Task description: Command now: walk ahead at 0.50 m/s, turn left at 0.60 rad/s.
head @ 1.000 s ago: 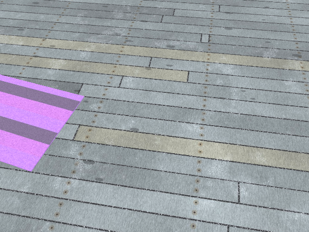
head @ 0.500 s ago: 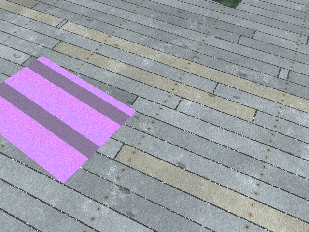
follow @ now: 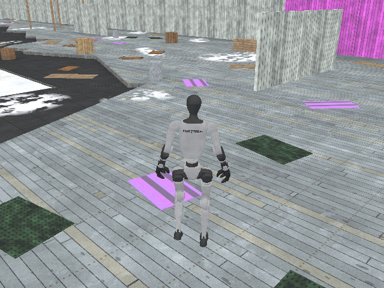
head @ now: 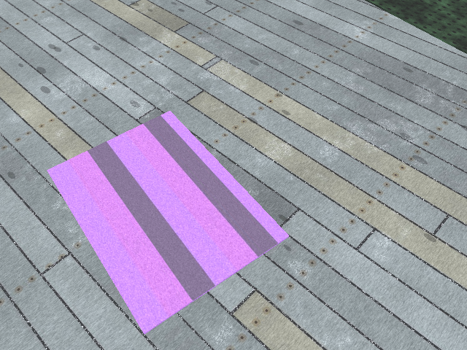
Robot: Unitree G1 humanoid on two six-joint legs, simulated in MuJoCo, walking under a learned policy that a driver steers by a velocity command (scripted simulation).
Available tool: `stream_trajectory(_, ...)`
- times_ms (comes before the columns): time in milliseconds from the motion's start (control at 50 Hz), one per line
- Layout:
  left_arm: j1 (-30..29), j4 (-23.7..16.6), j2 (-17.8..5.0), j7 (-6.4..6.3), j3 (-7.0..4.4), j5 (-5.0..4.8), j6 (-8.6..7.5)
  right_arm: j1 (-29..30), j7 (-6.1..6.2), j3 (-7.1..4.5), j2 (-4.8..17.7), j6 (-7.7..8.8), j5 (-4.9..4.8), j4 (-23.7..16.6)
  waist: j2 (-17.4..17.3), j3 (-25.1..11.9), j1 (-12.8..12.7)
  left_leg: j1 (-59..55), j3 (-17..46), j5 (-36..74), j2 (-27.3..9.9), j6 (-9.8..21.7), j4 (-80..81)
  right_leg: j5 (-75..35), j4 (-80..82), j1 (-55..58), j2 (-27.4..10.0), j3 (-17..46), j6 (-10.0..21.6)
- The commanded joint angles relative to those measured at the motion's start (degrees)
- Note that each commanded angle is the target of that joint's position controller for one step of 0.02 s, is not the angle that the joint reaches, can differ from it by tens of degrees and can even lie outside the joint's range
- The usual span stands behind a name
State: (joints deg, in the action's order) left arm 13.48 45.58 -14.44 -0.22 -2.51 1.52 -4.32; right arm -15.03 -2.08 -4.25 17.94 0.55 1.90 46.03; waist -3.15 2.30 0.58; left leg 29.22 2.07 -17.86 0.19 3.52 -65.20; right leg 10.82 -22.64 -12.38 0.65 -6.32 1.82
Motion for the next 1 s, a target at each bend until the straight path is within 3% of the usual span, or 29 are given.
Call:
stream_trajectory(20, 2.81, -1.43, -6.19, 0.28, -1.56, -0.53, -1.82, 0.41, -1.16, -0.04, 1.45, -0.46, 0.22, -4.35, 8.20, -0.90, -0.17, 8.57, 1.93, 4.85, -3.75, -0.76, 0.48, -10.05, 13.99, 5.48, -16.48, 11.26, 7.55)
stream_trajectory(140, 5.69, 0.57, -6.60, 0.35, -1.78, -0.55, -1.59, 12.24, -2.58, 1.34, -0.54, 0.05, -0.04, -8.57, 7.62, 1.38, -2.41, 7.68, -3.44, 16.40, -3.67, -1.17, 18.47, -16.36, 14.08, 7.16, -13.60, -0.71, 5.62)
stream_trajectory(200, 7.82, 1.51, -8.67, -0.07, -2.31, -0.52, -1.15, 16.33, -3.04, 1.61, -0.39, -0.01, 0.26, -10.46, 8.16, 2.23, -3.27, 5.00, -6.18, 14.16, -3.45, 0.35, 25.50, -18.37, 13.11, 10.28, -15.65, -2.59, 4.89)
stream_trajectory(240, 10.38, 2.81, -9.29, -0.29, -2.32, -0.49, -0.32, 17.39, -2.77, 1.56, -0.12, 0.01, 0.83, -11.09, 8.03, 2.10, -3.68, 2.51, -7.33, 8.93, -1.70, 2.00, 28.96, -25.94, 9.88, 13.34, -16.69, -3.52, 4.62)
stream_trajectory(280, 12.00, 4.32, -10.28, -0.27, -2.11, -0.30, 0.53, 12.47, -1.79, 1.20, 0.26, 0.45, 1.36, -9.47, 8.82, -0.83, -1.27, -6.19, -8.20, 3.41, 2.32, 4.31, 32.22, -43.67, 1.02, 14.89, -17.16, -4.37, 4.57)
stream_trajectory(300, 11.62, 4.62, -10.25, -0.23, -1.77, -0.52, 0.95, 4.14, -1.17, 0.66, 0.94, 1.15, 1.66, -6.56, 7.49, -5.07, 2.82, -16.58, -8.43, 5.61, 4.34, 5.63, 36.79, -46.04, -8.50, 12.85, -15.91, -5.97, 3.92)
stream_trajectory(320, 11.17, 3.80, -8.85, -0.10, -1.07, -0.85, 0.97, -5.61, -0.32, -0.35, 3.64, 1.80, 2.54, -3.42, 4.76, -11.30, 7.04, -32.12, -3.28, 5.90, 0.03, 7.29, 38.04, -34.55, -21.44, 3.66, -13.90, -6.35, 2.99)
stream_trajectory(340, 13.91, 0.24, -1.82, 1.20, 0.83, -2.58, 0.68, -10.35, 0.75, -1.69, 10.15, 2.11, 3.25, -3.03, -9.29, -20.69, 6.76, -52.64, 23.69, 2.31, -20.96, 13.45, 40.48, 4.77, -43.14, -18.71, -6.00, -6.08, -0.08)
stream_trajectory(360, 10.88, 0.05, -7.02, 0.61, -0.87, -1.97, 1.18, -11.97, 1.69, -2.29, 11.92, 1.65, 0.91, -3.66, -5.50, -24.32, 8.21, -50.06, 35.68, 13.89, -26.96, 15.46, 46.30, 20.54, -54.27, -23.15, -0.35, 3.66, 0.09)
stream_trajectory(380, 5.57, -0.83, -7.94, 0.36, -1.51, -1.98, 1.30, -8.34, 2.12, -1.83, 10.20, 1.83, -0.09, -2.56, -0.48, -15.85, 6.83, -43.57, 23.11, 20.36, -22.99, 13.03, 45.26, 15.41, -54.67, -26.03, -2.73, 9.66, 1.11)
stream_trajectory(400, 5.78, -0.34, -5.87, 0.61, -0.88, -2.22, 0.87, -5.46, 2.16, -0.71, 6.42, 2.45, -0.18, -1.73, 0.11, -8.37, 3.86, -35.01, 14.86, 25.66, -19.99, 10.18, 46.58, 11.89, -49.75, -24.88, -4.78, 9.61, 1.38)
stream_trajectory(440, 9.93, 2.55, -5.07, 1.11, -1.12, -0.56, 2.27, 0.34, 2.06, 0.76, 1.70, 3.20, -0.79, -1.69, -0.95, -3.18, -0.81, -24.51, 6.13, 20.65, -15.01, 5.12, 51.83, 7.71, -43.31, -19.20, -6.83, 8.73, 0.72)
stream_trajectory(460, 11.79, 3.49, -4.33, 1.44, -1.13, 0.02, 3.06, 0.55, 2.00, 1.07, 1.03, 3.76, -0.78, -1.66, -3.12, -3.05, -1.48, -21.54, 4.40, 21.91, -14.73, 5.17, 53.14, 6.44, -43.00, -16.29, -6.57, 8.45, 0.28)
stream_trajectory(540, 7.11, 2.88, -2.97, 2.66, -1.59, -0.35, 4.18, -1.33, 2.22, 0.65, 1.80, 5.55, -0.84, 0.53, -0.86, -0.19, -2.03, -21.81, -2.28, 19.06, -12.99, 4.73, 58.11, -1.74, -40.48, -22.11, -6.62, 8.26, -0.56)
stream_trajectory(560, 4.87, 1.99, -2.51, 2.76, -1.44, -0.19, 4.19, -2.55, 2.22, 0.56, 2.03, 5.73, -0.85, 1.05, -1.91, 0.83, -1.50, -21.72, -2.85, 19.33, -13.81, 5.32, 58.70, -3.57, -38.63, -23.78, -7.28, 8.30, -0.77)
stream_trajectory(620, -0.57, 0.62, -2.41, 2.91, -1.39, 0.00, 3.97, -4.23, 2.47, 0.77, 0.97, 5.79, -0.84, 2.32, -0.37, 2.54, -0.44, -24.89, -6.51, 19.76, -13.05, 5.40, 59.09, -8.22, -32.17, -27.80, -6.89, 7.45, -1.00)
stream_trajectory(720, -9.66, -3.16, -0.98, 3.93, -0.25, 0.53, 3.60, -8.29, 3.26, 0.68, 2.00, 5.44, -0.80, 4.73, -0.34, 4.36, 1.94, -30.36, -11.68, 27.94, -14.41, 4.77, 57.28, -10.89, -18.81, -26.49, -5.35, 1.87, 1.16)
stream_trajectory(760, -11.08, -4.28, -1.22, 4.14, -0.18, 0.65, 3.52, -9.39, 3.54, 0.57, 2.62, 4.98, -0.60, 5.65, -0.18, 4.43, 1.96, -33.98, -13.37, 35.06, -15.20, 4.05, 54.44, -7.81, -15.66, -25.43, -4.09, -0.03, 3.04)
stream_trajectory(800, -9.35, -4.36, -1.93, 3.86, -0.51, 0.65, 3.60, -8.63, 3.88, 0.34, 4.11, 4.52, -0.45, 5.85, -1.25, 2.39, 0.47, -36.24, -15.47, 52.71, -15.37, 3.07, 47.98, -2.67, -14.08, -20.34, -0.75, -2.66, 5.42)
stream_trajectory(840, -2.13, -2.76, -3.57, 3.19, -1.43, 0.64, 3.44, -7.64, 4.10, -0.18, 6.16, 3.58, -0.25, 5.76, -2.32, -2.59, -3.00, -37.13, -16.51, 66.08, -15.41, 2.77, 34.46, 3.86, -13.24, -11.77, 3.60, -4.23, 8.31)
stream_trajectory(860, 5.09, -0.76, -5.02, 2.69, -2.33, 0.93, 2.88, -6.99, 4.00, -0.37, 6.95, 3.08, -0.46, 5.36, -1.26, -6.86, -6.44, -33.30, -16.95, 61.32, -14.87, 2.11, 22.77, 3.47, -9.20, -2.04, 5.15, -3.05, 10.06)
stream_trajectory(880, 13.57, 1.39, -9.70, 1.79, -4.08, 1.61, 2.60, -6.14, 3.73, -0.09, 6.07, 3.16, -0.68, 3.88, 3.68, -12.12, -10.45, -21.84, -17.33, 43.98, -12.83, 0.28, 5.73, 7.05, -4.82, 11.99, -1.51, 7.76, 13.26)
stream_trajectory(900, 11.05, 0.26, -17.50, 1.27, -6.09, 0.99, 3.01, -8.21, 2.41, 1.23, -0.57, 3.87, -1.74, -1.01, 20.08, -16.79, -5.61, 5.74, -14.13, -10.03, 1.53, -3.79, -17.98, 3.79, 0.92, 29.69, -19.64, 42.82, 24.39)
stream_trajectory(920, 12.04, -0.12, -16.39, 1.18, -5.96, -0.85, 3.67, -1.30, 2.14, 0.71, 3.46, 4.57, -0.73, -2.07, 8.33, -17.99, -8.58, 13.66, -0.21, -10.30, 1.37, -3.34, -22.12, 2.15, 6.22, 30.74, -20.12, 48.64, 24.84)
stream_trajectory(940, 8.72, 0.33, -14.05, 0.56, -5.32, -1.04, 3.76, 1.49, 1.87, 1.13, 2.60, 5.39, -1.26, -3.27, 5.73, -10.24, -6.82, 16.25, 1.27, -4.78, -2.66, -2.69, -19.04, -0.63, 6.37, 24.33, -19.59, 39.34, 22.44)
stream_trajectory(960, 6.56, 0.63, -10.42, 0.41, -4.33, -1.11, 3.60, 0.66, 2.02, 1.20, 2.61, 5.91, -1.40, -2.83, 1.15, -4.91, -3.95, 12.94, 0.61, -1.35, -4.90, -2.60, -12.20, -6.96, 7.32, 15.60, -17.06, 33.56, 19.21)
stream_trajectory(980, 3.63, 0.36, -8.47, 0.35, -3.68, -1.39, 3.29, 0.80, 2.14, 1.05, 2.37, 5.26, -0.60, -2.50, -1.08, -2.15, -1.55, 9.12, 0.65, -0.35, -6.19, -2.89, -7.82, -10.61, 8.42, 9.43, -13.17, 27.93, 16.13)
stream_trajectory(1000, 2.47, -0.02, -7.63, 0.30, -3.28, -1.52, 2.76, -1.55, 2.16, 1.28, 1.92, 4.07, 0.40, -2.31, 1.60, -1.95, 0.21, 5.09, 0.45, -0.30, -6.47, -3.79, -5.61, -17.76, 8.61, 5.28, -11.92, 25.20, 16.20)
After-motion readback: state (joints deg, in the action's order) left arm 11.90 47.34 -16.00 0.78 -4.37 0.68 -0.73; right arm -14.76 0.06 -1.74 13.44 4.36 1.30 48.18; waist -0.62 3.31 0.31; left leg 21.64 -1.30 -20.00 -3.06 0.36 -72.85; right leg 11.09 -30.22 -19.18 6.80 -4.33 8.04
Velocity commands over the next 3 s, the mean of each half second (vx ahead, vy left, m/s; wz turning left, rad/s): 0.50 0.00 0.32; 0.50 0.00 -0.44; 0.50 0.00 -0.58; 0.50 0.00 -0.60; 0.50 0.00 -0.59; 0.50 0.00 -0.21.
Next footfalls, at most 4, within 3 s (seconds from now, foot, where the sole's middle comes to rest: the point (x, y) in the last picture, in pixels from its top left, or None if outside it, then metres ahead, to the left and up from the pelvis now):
0.32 left None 0.30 0.15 -0.78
0.88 right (255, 308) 0.60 -0.01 -0.78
1.38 left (221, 216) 0.93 0.09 -0.78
1.90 right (317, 191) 1.03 -0.24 -0.78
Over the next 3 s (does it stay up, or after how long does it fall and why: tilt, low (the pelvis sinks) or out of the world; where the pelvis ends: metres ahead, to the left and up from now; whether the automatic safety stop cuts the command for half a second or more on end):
stays up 1.27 -0.57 -0.01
